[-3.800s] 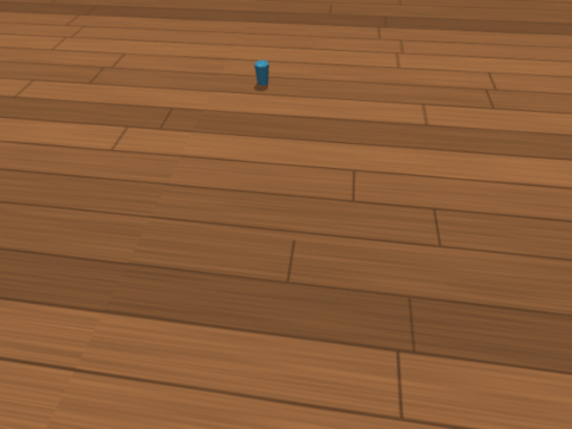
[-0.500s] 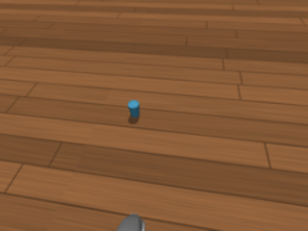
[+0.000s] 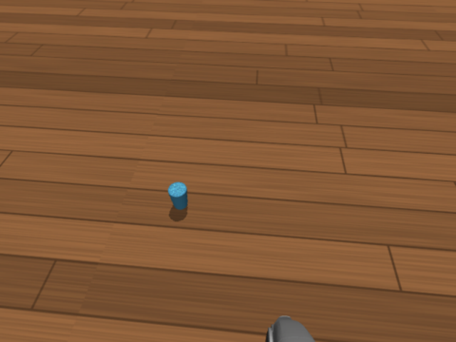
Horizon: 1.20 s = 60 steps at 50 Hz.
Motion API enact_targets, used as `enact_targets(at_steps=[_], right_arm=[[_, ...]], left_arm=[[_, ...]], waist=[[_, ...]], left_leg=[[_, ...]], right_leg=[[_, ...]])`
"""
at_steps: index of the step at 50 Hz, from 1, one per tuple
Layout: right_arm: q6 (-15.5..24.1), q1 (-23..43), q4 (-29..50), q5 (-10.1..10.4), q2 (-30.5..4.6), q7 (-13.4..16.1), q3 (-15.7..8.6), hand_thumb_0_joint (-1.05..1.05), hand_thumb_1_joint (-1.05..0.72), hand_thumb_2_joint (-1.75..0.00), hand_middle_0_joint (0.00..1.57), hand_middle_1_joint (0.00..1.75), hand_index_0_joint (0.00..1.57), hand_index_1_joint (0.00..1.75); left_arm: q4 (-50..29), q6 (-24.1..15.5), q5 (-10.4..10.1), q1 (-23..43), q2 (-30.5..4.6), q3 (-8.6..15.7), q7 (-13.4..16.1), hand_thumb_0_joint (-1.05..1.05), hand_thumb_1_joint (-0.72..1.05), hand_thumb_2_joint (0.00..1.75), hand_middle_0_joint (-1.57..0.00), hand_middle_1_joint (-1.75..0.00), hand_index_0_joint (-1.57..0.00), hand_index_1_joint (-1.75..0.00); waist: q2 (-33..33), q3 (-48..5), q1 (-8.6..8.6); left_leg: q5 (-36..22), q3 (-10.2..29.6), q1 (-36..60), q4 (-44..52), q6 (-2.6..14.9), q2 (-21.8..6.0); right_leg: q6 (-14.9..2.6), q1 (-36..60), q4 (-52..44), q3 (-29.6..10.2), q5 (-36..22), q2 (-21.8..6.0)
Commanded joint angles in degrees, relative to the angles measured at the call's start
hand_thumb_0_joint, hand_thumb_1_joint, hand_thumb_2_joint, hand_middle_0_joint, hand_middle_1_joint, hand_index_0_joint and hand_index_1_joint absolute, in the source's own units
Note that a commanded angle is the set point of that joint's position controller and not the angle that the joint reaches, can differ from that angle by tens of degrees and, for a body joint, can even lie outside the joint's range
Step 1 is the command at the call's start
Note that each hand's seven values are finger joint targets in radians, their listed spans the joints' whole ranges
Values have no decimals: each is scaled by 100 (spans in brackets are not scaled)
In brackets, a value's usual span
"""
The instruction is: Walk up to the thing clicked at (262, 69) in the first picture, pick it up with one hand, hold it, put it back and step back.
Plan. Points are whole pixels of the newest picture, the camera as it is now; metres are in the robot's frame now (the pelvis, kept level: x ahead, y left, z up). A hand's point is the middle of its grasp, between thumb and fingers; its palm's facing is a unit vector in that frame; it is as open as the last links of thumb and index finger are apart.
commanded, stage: walk up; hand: left
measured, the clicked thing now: (179, 196) +0.89 +0.24 -0.71
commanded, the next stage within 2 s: none
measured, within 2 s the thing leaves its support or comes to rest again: neither
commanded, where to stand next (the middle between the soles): +0.59 -0.01 m, yaw -1 degrees
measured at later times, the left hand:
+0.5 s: hand (109, 312) +0.21 +0.25 -0.13, palm faces +0.02 -0.93 -0.38, open 7.4 cm
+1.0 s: hand (110, 235) +0.39 +0.29 -0.14, palm faces -0.07 -0.93 -0.37, open 7.4 cm
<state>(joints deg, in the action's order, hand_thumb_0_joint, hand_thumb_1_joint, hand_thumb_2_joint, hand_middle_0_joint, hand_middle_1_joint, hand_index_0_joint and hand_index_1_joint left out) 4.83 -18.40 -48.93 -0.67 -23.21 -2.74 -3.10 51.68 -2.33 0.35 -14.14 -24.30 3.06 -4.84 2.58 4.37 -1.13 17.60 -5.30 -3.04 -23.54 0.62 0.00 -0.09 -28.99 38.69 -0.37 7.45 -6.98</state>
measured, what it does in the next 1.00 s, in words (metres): walks ahead: right foot, then left foot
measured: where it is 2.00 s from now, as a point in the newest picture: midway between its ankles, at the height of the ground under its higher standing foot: (224, 266)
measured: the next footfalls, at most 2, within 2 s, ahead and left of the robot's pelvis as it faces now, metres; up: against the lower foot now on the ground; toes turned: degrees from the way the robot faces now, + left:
right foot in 0.08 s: +0.19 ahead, -0.15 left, +0.00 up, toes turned -4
left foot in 0.56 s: +0.37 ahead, +0.11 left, +0.00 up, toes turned +6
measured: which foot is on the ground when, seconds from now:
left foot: down 0.00-0.12, up 0.14-0.54, down 0.56-1.00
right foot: up 0.00-0.06, down 0.08-0.60, up 0.62-1.00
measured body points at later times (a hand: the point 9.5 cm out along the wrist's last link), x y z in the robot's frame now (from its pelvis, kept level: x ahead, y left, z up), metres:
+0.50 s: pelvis +0.19 -0.03 +0.00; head +0.21 -0.03 +0.45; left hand +0.21 +0.30 -0.11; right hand +0.27 -0.35 -0.12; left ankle +0.31 +0.12 -0.71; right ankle +0.15 -0.15 -0.74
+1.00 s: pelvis +0.34 +0.01 +0.00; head +0.35 +0.01 +0.45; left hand +0.39 +0.34 -0.11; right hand +0.38 -0.31 -0.11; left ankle +0.33 +0.11 -0.74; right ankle +0.46 -0.15 -0.71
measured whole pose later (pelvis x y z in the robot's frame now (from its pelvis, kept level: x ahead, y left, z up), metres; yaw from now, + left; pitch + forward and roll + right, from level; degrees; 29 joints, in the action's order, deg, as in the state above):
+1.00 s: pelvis +0.34 +0.01 +0.00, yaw +0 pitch -3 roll +1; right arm 3.4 -19.6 -48.3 -0.9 -23.3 -3.0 -3.4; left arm 52.9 -2.3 0.6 -17.9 -24.3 2.7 -3.5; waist 1.0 4.4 -1.2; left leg 15.5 -7.1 -6.7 -25.1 2.7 0.3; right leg -0.2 -26.1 39.3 0.2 11.9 -5.8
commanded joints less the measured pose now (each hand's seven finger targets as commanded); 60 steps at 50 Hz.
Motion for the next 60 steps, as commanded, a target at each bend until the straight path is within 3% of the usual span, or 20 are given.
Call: enact_targets(at_steps=[1, 4, 6, 7, 12, 19, 23, 28, 29, 30, 31, 32, 36, 43, 49, 53, 54, 55, 57, 60], right_arm=[[117, 308, 505, 57, -1528, 98, -466, 0, -90, -90, 20, 30, 20, 30], [72, 14, 522, 38, -1101, 115, -317, 0, -90, -90, 20, 30, 20, 30], [29, -438, 498, 77, -952, 109, -205, 0, -90, -90, 20, 30, 20, 30], [-24, -187, 387, 26, -1370, 187, -300, 0, -90, -90, 20, 30, 20, 30], [-175, -416, -4, 106, -1102, 57, -291, 0, -90, -90, 20, 30, 20, 30], [-215, 449, 245, -62, -1048, -112, -362, 0, -90, -90, 20, 30, 20, 30], [-94, 812, 356, -86, -898, -143, -310, 0, -90, -90, 20, 30, 20, 30], [-6, -253, 10, -87, -1234, -78, -497, 0, -90, -90, 20, 30, 20, 30], [26, -837, -85, -148, -1621, -4, -632, 0, -90, -90, 20, 30, 20, 30], [65, -827, 112, -139, -1957, 51, -680, 0, -90, -90, 20, 30, 20, 30], [42, -637, 175, 44, -2035, 48, -702, 0, -90, -90, 20, 30, 20, 30], [7, -406, 215, 94, -1934, 48, -686, 0, -90, -90, 20, 30, 20, 30], [90, 135, 351, 100, -1362, 100, -431, 0, -90, -90, 20, 30, 20, 30], [88, 36, 478, 24, -1477, 76, -493, 0, -90, -90, 20, 30, 20, 30], [7, 12, 538, 22, -1449, 43, -460, 0, -90, -90, 20, 30, 20, 30], [-84, 169, 677, 42, -1218, 41, -358, 0, -90, -90, 20, 30, 20, 30], [-78, -114, 671, 54, -924, 38, -255, 0, -90, -90, 20, 30, 20, 30], [-70, -405, 754, 64, -592, 19, -132, 0, -90, -90, 20, 30, 20, 30], [-204, -195, 515, -11, -1337, 115, -327, 0, -90, -90, 20, 30, 20, 30], [-238, -299, 239, 72, -1267, 68, -334, 0, -90, -90, 20, 30, 20, 30]], left_arm=[[-363, -228, 10, 81, -914, 343, 76, 0, 90, 90, -20, -30, -20, -30], [-27, -360, 53, -1041, -1299, 512, 209, 0, 90, 90, -20, -30, -20, -30], [-155, -402, 28, -1237, -1982, 641, 305, 0, 90, 90, -20, -30, -20, -30], [-205, -369, -64, -1021, -1992, 622, 319, 0, 90, 90, -20, -30, -20, -30], [-406, -387, -103, -247, -1292, 373, 384, 0, 90, 90, -20, -30, -20, -30], [-639, -427, 10, -436, -1398, 442, 354, 0, 90, 90, -20, -30, -20, -30], [-586, -400, -8, -737, -1402, 422, 354, 0, 90, 90, -20, -30, -20, -30], [-766, -331, -1, -519, -1289, 294, 369, 0, 90, 90, -20, -30, -20, -30], [-802, -321, -35, -697, -948, 160, 365, 0, 90, 90, -20, -30, -20, -30], [-817, -286, -74, -1003, -542, 76, 346, 0, 90, 90, -20, -30, -20, -30], [-600, -203, -33, -974, -1219, 252, 448, 0, 90, 90, -20, -30, -20, -30], [-553, -180, -7, -824, -1401, 239, 470, 0, 90, 90, -20, -30, -20, -30], [-203, -128, -64, -1159, -1191, 236, 335, 0, 90, 90, -20, -30, -20, -30], [-375, -118, 38, -508, -1033, 249, 212, 0, 90, 90, -20, -30, -20, -30], [-406, -232, 22, -137, -922, 244, 199, 0, 90, 90, -20, -30, -20, -30], [-115, -367, 58, -952, -1099, 340, 318, 0, 90, 90, -20, -30, -20, -30], [-56, -424, 81, -1340, -1337, 445, 386, 0, 90, 90, -20, -30, -20, -30], [-150, -460, 96, -1413, -1834, 576, 439, 0, 90, 90, -20, -30, -20, -30], [-301, -387, -29, -993, -1938, 527, 435, 0, 90, 90, -20, -30, -20, -30], [-441, -385, -97, -604, -1474, 380, 466, 0, 90, 90, -20, -30, -20, -30]], waist=[[-1033, -122, 154], [313, -990, 694], [1469, -1005, 637], [1111, -853, 652], [786, -212, 91], [532, 109, 310], [513, 0, 473], [-421, -619, -235], [-1552, -933, -499], [-2262, -986, -329], [-1483, -797, -342], [-1268, -358, -238], [-1053, 27, 150], [-1093, 146, -52], [-891, 122, -60], [-192, -488, 413], [635, -884, 574], [1709, -1077, 487], [885, -362, 479], [568, -3, 236]], left_leg=[[-1021, 964, -974, 512, 1022, -1468], [-1531, 371, -1279, -2104, 640, -764], [1157, 280, -3283, -4134, 200, 276], [1246, 651, -3374, -4509, 219, -54], [-119, 854, -2474, -3767, 164, -325], [-495, 716, -2912, -2151, -119, -615], [-781, 458, -2441, -1172, -24, -526], [-656, 253, -24, -598, 308, -158], [407, 1273, 755, -59, 580, -803], [1154, 3729, 1327, 572, 986, -2108], [1710, 4291, 813, 953, 1404, -2451], [1708, 4029, 223, 1046, 1466, -2420], [-240, 1609, -861, 1046, 629, -1406], [404, 1321, -624, 1310, 1258, -1497], [-319, 1011, -751, 786, 1153, -1352], [-963, 630, -1175, -845, 838, -1055], [-845, 295, -1504, -2109, 658, -656], [966, 16, -2684, -3277, 325, -39], [1438, 683, -3283, -3848, 210, -217], [654, 978, -3022, -3643, 165, -430]], right_leg=[[-97, 1232, -427, 141, -204, 113], [-292, 3072, -1119, 81, 412, 284], [-1059, 4018, -2343, -3454, 1248, -1737], [-1423, 3616, -2355, -3737, 1339, -1941], [-650, 1949, -2303, -800, -388, -525], [-1244, 2007, -2707, -613, 845, -843], [-1134, 2254, -2054, -329, -438, -761], [-802, 1230, -320, -8, -531, -442], [-567, 478, 1301, 401, -112, 73], [-253, -843, 2378, 267, 2298, 879], [-325, -849, 2834, -152, 2477, 690], [-344, -869, 3037, -335, 2221, 459], [-173, 14, 2178, -495, 1025, 236], [99, -300, 920, -56, 709, 59], [-35, 430, -317, 167, 304, 198], [-138, 2278, -1154, 302, 123, 495], [-284, 3010, -1601, -236, 589, 183], [-752, 3685, -1997, -2417, 1175, -1182], [-1565, 2851, -2424, -3579, 2085, -1872], [-1092, 2281, -2399, -1829, 1000, -1022]])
